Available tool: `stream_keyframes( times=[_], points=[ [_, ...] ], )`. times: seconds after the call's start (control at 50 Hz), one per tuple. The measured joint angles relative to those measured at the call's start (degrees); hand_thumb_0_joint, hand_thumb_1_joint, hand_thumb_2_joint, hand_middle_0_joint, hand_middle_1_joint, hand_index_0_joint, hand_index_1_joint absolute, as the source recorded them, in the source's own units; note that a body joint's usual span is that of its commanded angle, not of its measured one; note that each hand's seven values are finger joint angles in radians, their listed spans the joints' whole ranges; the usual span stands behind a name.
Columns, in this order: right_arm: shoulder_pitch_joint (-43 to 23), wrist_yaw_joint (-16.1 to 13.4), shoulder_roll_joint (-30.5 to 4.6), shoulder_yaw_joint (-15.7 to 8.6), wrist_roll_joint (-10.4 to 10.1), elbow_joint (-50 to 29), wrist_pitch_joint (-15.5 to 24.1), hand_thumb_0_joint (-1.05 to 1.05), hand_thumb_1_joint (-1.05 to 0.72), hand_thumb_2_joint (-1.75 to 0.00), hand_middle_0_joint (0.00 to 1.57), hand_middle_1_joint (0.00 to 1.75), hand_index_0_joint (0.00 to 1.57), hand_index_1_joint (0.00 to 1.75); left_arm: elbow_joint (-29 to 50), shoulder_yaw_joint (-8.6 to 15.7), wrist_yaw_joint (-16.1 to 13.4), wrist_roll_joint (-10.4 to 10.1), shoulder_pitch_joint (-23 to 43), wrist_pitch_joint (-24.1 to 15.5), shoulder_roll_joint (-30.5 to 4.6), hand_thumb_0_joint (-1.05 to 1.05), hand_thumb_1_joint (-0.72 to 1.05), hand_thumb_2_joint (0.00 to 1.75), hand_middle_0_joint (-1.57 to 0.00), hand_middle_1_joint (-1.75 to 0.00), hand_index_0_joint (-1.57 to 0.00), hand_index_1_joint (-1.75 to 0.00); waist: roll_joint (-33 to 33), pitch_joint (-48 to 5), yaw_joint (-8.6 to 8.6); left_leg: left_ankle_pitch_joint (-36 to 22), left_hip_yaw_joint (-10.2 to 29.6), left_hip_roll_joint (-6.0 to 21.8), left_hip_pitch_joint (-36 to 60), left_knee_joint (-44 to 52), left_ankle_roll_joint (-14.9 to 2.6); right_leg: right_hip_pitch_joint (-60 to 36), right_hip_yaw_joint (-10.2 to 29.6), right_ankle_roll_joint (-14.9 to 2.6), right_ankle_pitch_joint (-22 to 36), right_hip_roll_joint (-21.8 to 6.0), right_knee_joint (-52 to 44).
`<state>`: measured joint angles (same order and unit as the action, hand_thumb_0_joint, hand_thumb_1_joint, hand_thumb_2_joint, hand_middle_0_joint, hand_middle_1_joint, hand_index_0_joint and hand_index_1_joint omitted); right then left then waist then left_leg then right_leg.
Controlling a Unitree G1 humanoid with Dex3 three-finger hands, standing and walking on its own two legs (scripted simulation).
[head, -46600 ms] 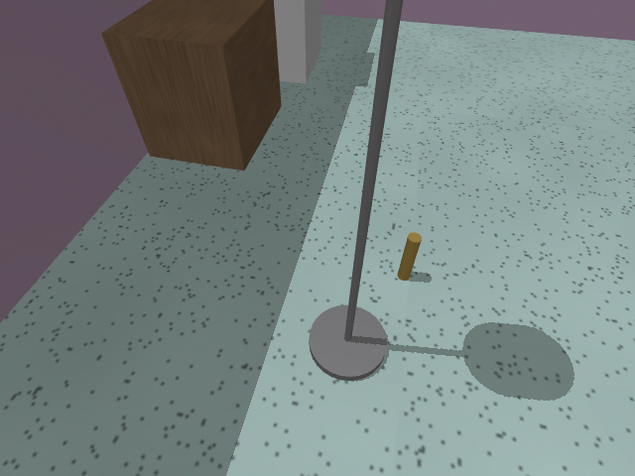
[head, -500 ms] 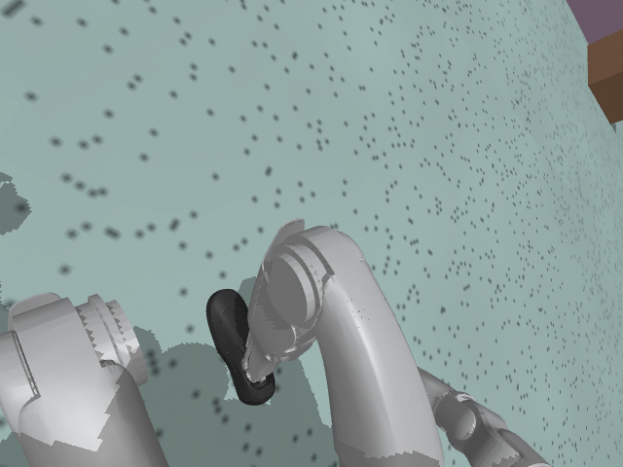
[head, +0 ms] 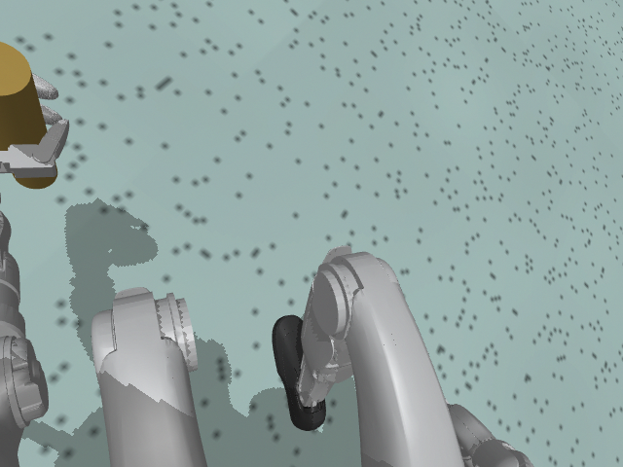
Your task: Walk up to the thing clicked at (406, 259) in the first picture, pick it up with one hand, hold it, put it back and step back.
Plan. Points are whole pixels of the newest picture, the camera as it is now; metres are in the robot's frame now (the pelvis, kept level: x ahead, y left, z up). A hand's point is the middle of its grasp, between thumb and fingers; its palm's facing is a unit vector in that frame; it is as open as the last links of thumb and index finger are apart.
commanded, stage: settle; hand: left
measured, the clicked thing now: (19, 132) +0.50 +0.26 -0.09
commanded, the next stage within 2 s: lift in 1.00 s
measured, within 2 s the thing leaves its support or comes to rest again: neither
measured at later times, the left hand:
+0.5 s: hand (31, 85) +0.50 +0.24 -0.01, palm faces +0.11 -0.99 -0.06, open 6.4 cm
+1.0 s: hand (26, 62) +0.50 +0.23 +0.03, palm faces +0.13 -0.99 -0.06, open 6.4 cm
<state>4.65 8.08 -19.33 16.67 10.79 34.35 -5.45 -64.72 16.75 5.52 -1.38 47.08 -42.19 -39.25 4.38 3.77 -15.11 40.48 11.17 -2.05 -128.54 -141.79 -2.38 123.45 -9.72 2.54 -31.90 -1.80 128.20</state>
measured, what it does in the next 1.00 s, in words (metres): stands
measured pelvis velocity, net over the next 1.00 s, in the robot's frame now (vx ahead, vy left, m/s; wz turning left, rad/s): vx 0.01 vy -0.01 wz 0.12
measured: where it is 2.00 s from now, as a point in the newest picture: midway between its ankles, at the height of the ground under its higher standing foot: (239, 425)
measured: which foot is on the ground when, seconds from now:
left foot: down 0.00-1.00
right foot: down 0.00-1.00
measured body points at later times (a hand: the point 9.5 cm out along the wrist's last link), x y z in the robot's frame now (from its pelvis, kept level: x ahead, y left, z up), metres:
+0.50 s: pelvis +0.01 -0.01 +0.03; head +0.23 +0.08 +0.41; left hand +0.49 +0.29 +0.00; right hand +0.14 -0.27 -0.07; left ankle +0.08 +0.11 -0.30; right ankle +0.15 -0.13 -0.30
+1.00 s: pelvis +0.01 -0.01 +0.05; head +0.22 +0.07 +0.44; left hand +0.49 +0.29 +0.03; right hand +0.13 -0.27 -0.06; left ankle +0.08 +0.11 -0.30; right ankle +0.15 -0.13 -0.30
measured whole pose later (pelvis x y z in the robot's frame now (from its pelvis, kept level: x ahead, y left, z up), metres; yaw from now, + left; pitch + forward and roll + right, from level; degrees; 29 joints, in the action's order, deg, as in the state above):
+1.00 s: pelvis +0.01 -0.01 +0.05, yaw +7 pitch +34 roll -7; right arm 9.2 4.6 -17.3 5.7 4.8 35.6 -3.2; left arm -61.5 18.1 8.6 -2.2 50.0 -33.0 -27.6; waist -0.2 -6.2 -11.5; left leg 40.7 4.5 -2.2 -123.4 -130.1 -1.0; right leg 122.8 -3.6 1.1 -34.5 -3.2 123.3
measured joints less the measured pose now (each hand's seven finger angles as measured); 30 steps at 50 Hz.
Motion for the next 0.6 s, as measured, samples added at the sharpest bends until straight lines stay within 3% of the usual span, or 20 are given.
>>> stream_keyframes(
  times=[0.26,0.6],
  points=[
    [2.07,-1.45,1.05,-5.74,-4.06,0.76,0.13,0.00,-0.89,-0.89,0.20,0.30,0.21,0.29,4.48,-0.80,2.61,-0.94,-0.14,6.02,5.85,0.03,0.03,1.12,-0.95,-1.06,-0.96,-1.06,-2.69,-5.55,2.40,0.21,-3.68,-0.15,0.88,4.55,0.32,1.10,3.24,-0.68,-1.47,-0.89,-1.27],
    [2.76,-3.08,1.39,-9.63,-5.50,0.77,1.18,0.00,-0.90,-0.90,0.20,0.30,0.21,0.29,4.37,1.09,3.98,-1.69,1.70,8.56,10.14,0.03,0.03,1.12,-0.95,-1.06,-0.96,-1.06,-4.30,-8.83,3.28,1.09,-5.40,-0.08,3.14,8.43,1.62,1.02,4.95,-1.53,-2.83,-1.18,-2.51]
  ],
)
